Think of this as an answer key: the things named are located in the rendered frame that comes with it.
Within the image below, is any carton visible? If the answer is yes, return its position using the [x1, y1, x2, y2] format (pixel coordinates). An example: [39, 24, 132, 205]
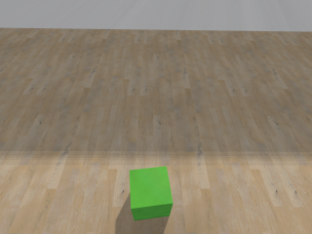
[129, 166, 174, 221]

